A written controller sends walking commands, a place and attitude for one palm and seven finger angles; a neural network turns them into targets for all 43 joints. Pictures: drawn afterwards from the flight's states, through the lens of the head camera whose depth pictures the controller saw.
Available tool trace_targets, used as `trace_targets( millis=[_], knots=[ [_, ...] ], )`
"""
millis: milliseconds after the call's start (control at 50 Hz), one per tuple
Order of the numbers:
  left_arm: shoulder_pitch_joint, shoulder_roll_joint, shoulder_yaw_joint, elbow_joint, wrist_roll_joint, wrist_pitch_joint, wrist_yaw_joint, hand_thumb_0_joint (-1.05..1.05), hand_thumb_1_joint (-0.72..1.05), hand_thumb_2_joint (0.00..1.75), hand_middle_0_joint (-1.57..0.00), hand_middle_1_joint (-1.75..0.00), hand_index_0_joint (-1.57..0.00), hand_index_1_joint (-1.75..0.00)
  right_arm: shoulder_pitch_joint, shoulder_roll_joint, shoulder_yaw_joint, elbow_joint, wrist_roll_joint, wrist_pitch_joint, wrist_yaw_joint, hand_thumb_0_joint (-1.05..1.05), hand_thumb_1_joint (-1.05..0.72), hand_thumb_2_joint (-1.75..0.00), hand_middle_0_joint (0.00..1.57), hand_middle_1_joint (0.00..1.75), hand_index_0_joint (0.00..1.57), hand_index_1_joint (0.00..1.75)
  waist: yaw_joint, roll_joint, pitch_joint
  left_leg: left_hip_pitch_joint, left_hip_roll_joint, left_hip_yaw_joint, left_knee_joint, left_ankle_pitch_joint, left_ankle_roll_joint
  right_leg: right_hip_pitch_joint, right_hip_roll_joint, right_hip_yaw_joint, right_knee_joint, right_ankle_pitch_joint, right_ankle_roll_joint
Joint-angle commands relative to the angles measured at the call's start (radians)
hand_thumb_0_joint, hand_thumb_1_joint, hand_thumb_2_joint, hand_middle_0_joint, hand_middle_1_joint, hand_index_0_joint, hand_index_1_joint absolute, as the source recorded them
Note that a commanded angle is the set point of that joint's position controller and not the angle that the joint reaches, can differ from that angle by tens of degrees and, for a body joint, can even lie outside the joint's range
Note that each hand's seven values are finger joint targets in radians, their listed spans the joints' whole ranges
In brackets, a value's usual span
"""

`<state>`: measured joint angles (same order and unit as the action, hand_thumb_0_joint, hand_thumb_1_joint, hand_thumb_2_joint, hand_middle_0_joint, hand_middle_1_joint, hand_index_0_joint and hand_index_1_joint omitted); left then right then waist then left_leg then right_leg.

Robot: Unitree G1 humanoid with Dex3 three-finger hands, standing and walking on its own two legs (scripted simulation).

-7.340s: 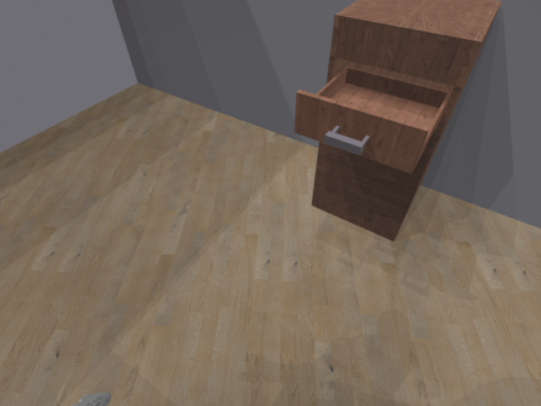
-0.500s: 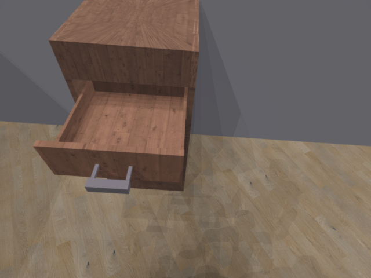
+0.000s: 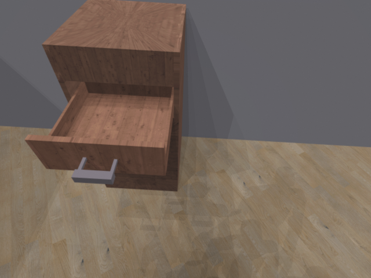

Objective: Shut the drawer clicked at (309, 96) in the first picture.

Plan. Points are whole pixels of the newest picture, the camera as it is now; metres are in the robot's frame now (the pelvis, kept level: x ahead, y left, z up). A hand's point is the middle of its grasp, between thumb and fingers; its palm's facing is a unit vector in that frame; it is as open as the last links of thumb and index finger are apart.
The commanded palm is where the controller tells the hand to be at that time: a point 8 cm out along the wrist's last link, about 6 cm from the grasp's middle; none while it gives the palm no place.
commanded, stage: come to a stop and stand still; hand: left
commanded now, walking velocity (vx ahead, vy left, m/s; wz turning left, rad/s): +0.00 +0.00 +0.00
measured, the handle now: (96, 169) +0.41 +0.29 -0.08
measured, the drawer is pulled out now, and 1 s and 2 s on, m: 0.28 0.28 0.28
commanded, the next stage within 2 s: look again from close up in 0.50 s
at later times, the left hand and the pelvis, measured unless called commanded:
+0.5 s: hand out of the picture -0.05 +0.16 -0.18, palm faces +0.07 -0.99 -0.14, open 7.4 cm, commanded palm none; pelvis -0.02 +0.01 +0.00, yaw -1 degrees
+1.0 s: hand out of the picture +0.01 +0.22 -0.17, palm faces +0.03 -0.97 -0.23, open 7.4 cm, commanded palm none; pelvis -0.01 +0.04 +0.00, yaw -1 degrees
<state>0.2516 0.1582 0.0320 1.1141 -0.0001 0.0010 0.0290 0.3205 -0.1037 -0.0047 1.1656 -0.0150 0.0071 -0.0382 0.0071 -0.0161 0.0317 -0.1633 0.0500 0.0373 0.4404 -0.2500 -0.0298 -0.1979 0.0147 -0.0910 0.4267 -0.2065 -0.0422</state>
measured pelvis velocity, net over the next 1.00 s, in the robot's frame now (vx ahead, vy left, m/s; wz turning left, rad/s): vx -0.01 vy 0.04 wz -0.01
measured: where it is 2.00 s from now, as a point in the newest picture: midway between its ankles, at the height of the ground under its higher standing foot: outside the picture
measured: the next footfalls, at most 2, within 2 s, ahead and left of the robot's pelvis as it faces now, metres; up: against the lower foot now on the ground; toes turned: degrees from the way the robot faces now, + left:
left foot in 2.00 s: +0.23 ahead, +0.21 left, +0.00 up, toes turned +4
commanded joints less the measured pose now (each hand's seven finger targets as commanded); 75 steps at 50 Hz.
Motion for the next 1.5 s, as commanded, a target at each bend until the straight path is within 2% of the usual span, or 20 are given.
trace_targets(
  millis=[0, 80, 160, 280, 560, 580, 600, 620, 640, 660, 760, 920, 1000, 1180, 1220, 1280, 1340, 1420, 1440, 1480],
  knots=[
    [0.073, 0.07, 0.001, -0.003, 0.003, -0.009, 0.004, 0.0, 0.9, 0.9, -0.2, -0.3, -0.2, -0.3, 0.025, -0.088, -0.016, -0.029, 0.003, -0.015, -0.008, 0.0, -0.9, -0.9, 0.2, 0.3, 0.2, 0.3, 0.009, 0.077, 0.046, -0.069, 0.064, -0.063, -0.14, 0.033, 0.033, 0.043, -0.118, 0.131, -0.125, 0.02, 0.014],
    [0.088, 0.058, -0.002, 0.007, 0.008, -0.009, 0.005, 0.0, 0.9, 0.9, -0.2, -0.3, -0.2, -0.3, 0.058, -0.08, -0.017, -0.026, 0.0, -0.007, -0.006, 0.0, -0.9, -0.9, 0.2, 0.3, 0.2, 0.3, -0.003, -0.007, 0.087, -0.055, 0.045, -0.043, -0.139, -0.017, 0.033, -0.024, -0.121, 0.151, -0.172, -0.098, 0.019],
    [0.11, 0.05, -0.002, 0.009, 0.01, -0.012, 0.007, 0.0, 0.9, 0.9, -0.2, -0.3, -0.2, -0.3, 0.075, -0.076, -0.017, -0.027, 0.0, -0.008, -0.004, 0.0, -0.9, -0.9, 0.2, 0.3, 0.2, 0.3, -0.008, -0.028, 0.084, -0.04, 0.037, -0.038, -0.134, -0.021, 0.038, -0.055, -0.123, 0.157, -0.184, -0.138, 0.022],
    [0.138, 0.037, -0.002, 0.012, 0.012, -0.012, 0.008, 0.0, 0.9, 0.9, -0.2, -0.3, -0.2, -0.3, 0.089, -0.068, -0.013, -0.029, -0.001, -0.01, -0.003, 0.0, -0.9, -0.9, 0.2, 0.3, 0.2, 0.3, -0.007, 0.001, 0.103, -0.067, 0.033, -0.042, -0.14, -0.051, 0.04, -0.077, -0.119, 0.157, -0.178, -0.157, 0.023],
    [0.163, 0.024, -0.006, 0.016, 0.013, -0.018, 0.01, 0.0, 0.9, 0.9, -0.2, -0.3, -0.2, -0.3, 0.106, -0.072, -0.013, -0.034, 0.002, -0.026, -0.005, 0.0, -0.9, -0.9, 0.2, 0.3, 0.2, 0.3, 0.001, 0.024, 0.071, -0.09, 0.053, -0.07, -0.166, -0.041, 0.049, -0.034, -0.115, 0.133, -0.12, -0.043, 0.022],
    [0.212, 0.065, -0.028, 0.035, 0.026, -0.037, 0.044, 0.0, 0.9, 0.9, -0.2, -0.3, -0.2, -0.3, -0.055, -0.126, -0.01, -0.109, 0.006, -0.037, 0.017, 0.0, -0.9, -0.9, 0.2, 0.3, 0.2, 0.3, 0.05, 0.088, 0.124, -0.161, 0.057, 0.001, 0.051, -0.011, 0.013, -0.063, -0.161, 0.145, -0.08, 0.111, 0.016],
    [0.165, 0.114, -0.016, -0.013, 0.022, -0.043, 0.032, 0.0, 0.9, 0.9, -0.2, -0.3, -0.2, -0.3, 0.021, -0.068, -0.01, -0.135, 0.0, -0.021, 0.022, 0.0, -0.9, -0.9, 0.2, 0.3, 0.2, 0.3, -0.018, 0.072, 0.012, -0.114, -0.009, -0.024, 0.075, -0.107, 0.018, -0.087, -0.198, 0.232, -0.136, -0.198, -0.018],
    [0.123, 0.112, -0.009, -0.032, 0.024, -0.042, 0.024, 0.0, 0.9, 0.9, -0.2, -0.3, -0.2, -0.3, 0.073, -0.064, -0.01, -0.119, -0.005, -0.025, 0.022, 0.0, -0.9, -0.9, 0.2, 0.3, 0.2, 0.3, -0.038, 0.061, 0.019, -0.081, -0.006, -0.027, 0.052, -0.079, 0.033, -0.153, -0.192, 0.219, -0.122, -0.303, -0.033],
    [0.098, 0.115, -0.01, -0.043, 0.021, -0.044, 0.021, 0.0, 0.9, 0.9, -0.2, -0.3, -0.2, -0.3, 0.114, -0.075, -0.005, -0.114, -0.008, -0.026, 0.025, 0.0, -0.9, -0.9, 0.2, 0.3, 0.2, 0.3, -0.05, 0.065, -0.025, -0.057, 0.009, -0.031, 0.039, -0.055, 0.041, -0.146, -0.165, 0.17, -0.083, -0.266, -0.031],
    [0.092, 0.09, -0.013, -0.046, 0.018, -0.041, 0.018, 0.0, 0.9, 0.9, -0.2, -0.3, -0.2, -0.3, 0.133, -0.082, -0.005, -0.12, -0.008, -0.03, 0.024, 0.0, -0.9, -0.9, 0.2, 0.3, 0.2, 0.3, -0.05, 0.061, -0.019, -0.089, 0.025, -0.057, 0.004, -0.07, 0.05, -0.135, -0.138, 0.14, -0.048, -0.245, -0.02],
    [0.117, 0.044, -0.026, -0.045, 0.018, -0.029, 0.008, 0.0, 0.9, 0.9, -0.2, -0.3, -0.2, -0.3, 0.085, -0.122, -0.003, -0.142, -0.005, -0.044, 0.017, 0.0, -0.9, -0.9, 0.2, 0.3, 0.2, 0.3, -0.006, 0.063, 0.08, -0.238, 0.07, -0.15, -0.15, -0.141, 0.077, -0.039, -0.089, 0.092, 0.036, -0.08, 0.0],
    [0.111, 0.057, -0.031, -0.044, 0.012, -0.031, 0.008, 0.0, 0.9, 0.9, -0.2, -0.3, -0.2, -0.3, 0.083, -0.138, 0.007, -0.116, -0.001, -0.05, 0.014, 0.0, -0.9, -0.9, 0.2, 0.3, 0.2, 0.3, -0.006, -0.021, 0.093, -0.151, 0.049, -0.112, -0.142, 0.0, 0.074, -0.036, -0.11, 0.116, -0.001, 0.002, 0.009],
    [0.108, 0.065, -0.027, -0.044, 0.01, -0.03, 0.008, 0.0, 0.9, 0.9, -0.2, -0.3, -0.2, -0.3, 0.071, -0.139, 0.011, -0.102, -0.002, -0.051, 0.013, 0.0, -0.9, -0.9, 0.2, 0.3, 0.2, 0.3, -0.005, 0.015, 0.065, -0.113, 0.049, -0.096, -0.14, 0.05, 0.069, -0.017, -0.115, 0.117, -0.004, 0.028, 0.011],
    [0.108, 0.072, -0.027, -0.03, 0.01, -0.033, 0.007, 0.0, 0.9, 0.9, -0.2, -0.3, -0.2, -0.3, 0.046, -0.135, 0.012, -0.077, 0.002, -0.048, 0.011, 0.0, -0.9, -0.9, 0.2, 0.3, 0.2, 0.3, -0.007, 0.018, 0.035, -0.059, 0.046, -0.067, -0.119, 0.098, 0.061, 0.003, -0.126, 0.128, -0.03, 0.075, 0.011],
    [0.117, 0.072, -0.027, -0.024, 0.013, -0.032, 0.006, 0.0, 0.9, 0.9, -0.2, -0.3, -0.2, -0.3, 0.052, -0.134, 0.014, -0.067, 0.0, -0.043, 0.012, 0.0, -0.9, -0.9, 0.2, 0.3, 0.2, 0.3, -0.005, 0.017, 0.026, -0.058, 0.036, -0.056, -0.107, 0.0, 0.062, 0.005, -0.127, 0.134, -0.03, -0.024, 0.002],
    [0.122, 0.084, -0.018, -0.028, 0.02, -0.027, 0.001, 0.0, 0.9, 0.9, -0.2, -0.3, -0.2, -0.3, 0.05, -0.132, 0.01, -0.068, -0.005, -0.03, 0.018, 0.0, -0.9, -0.9, 0.2, 0.3, 0.2, 0.3, -0.003, 0.001, 0.087, -0.111, 0.013, -0.04, -0.078, -0.16, 0.063, -0.049, -0.133, 0.164, -0.057, -0.229, -0.016],
    [0.14, 0.106, -0.004, -0.035, 0.022, -0.023, -0.002, 0.0, 0.9, 0.9, -0.2, -0.3, -0.2, -0.3, 0.053, -0.119, 0.006, -0.074, -0.01, -0.02, 0.023, 0.0, -0.9, -0.9, 0.2, 0.3, 0.2, 0.3, -0.002, -0.051, 0.122, -0.145, -0.018, -0.009, -0.017, -0.192, 0.06, -0.083, -0.161, 0.216, -0.106, -0.363, -0.042],
    [0.148, 0.108, 0.009, -0.042, 0.019, -0.026, -0.003, 0.0, 0.9, 0.9, -0.2, -0.3, -0.2, -0.3, 0.077, -0.101, 0.006, -0.081, -0.01, -0.03, 0.024, 0.0, -0.9, -0.9, 0.2, 0.3, 0.2, 0.3, -0.006, -0.054, 0.126, -0.136, -0.032, 0.013, 0.034, -0.142, 0.059, -0.106, -0.19, 0.245, -0.109, -0.367, -0.068],
    [0.145, 0.107, 0.012, -0.046, 0.021, -0.025, -0.004, 0.0, 0.9, 0.9, -0.2, -0.3, -0.2, -0.3, 0.088, -0.1, 0.004, -0.078, -0.009, -0.031, 0.024, 0.0, -0.9, -0.9, 0.2, 0.3, 0.2, 0.3, -0.011, -0.058, 0.124, -0.121, -0.028, 0.01, 0.022, -0.139, 0.062, -0.109, -0.178, 0.221, -0.091, -0.345, -0.066],
    [0.128, 0.082, 0.011, -0.055, 0.022, -0.027, -0.006, 0.0, 0.9, 0.9, -0.2, -0.3, -0.2, -0.3, 0.127, -0.111, 0.004, -0.071, -0.008, -0.043, 0.022, 0.0, -0.9, -0.9, 0.2, 0.3, 0.2, 0.3, -0.023, 0.027, 0.116, -0.088, 0.007, -0.034, -0.03, -0.083, 0.079, -0.12, -0.133, 0.151, 0.007, -0.253, -0.05]
  ],
)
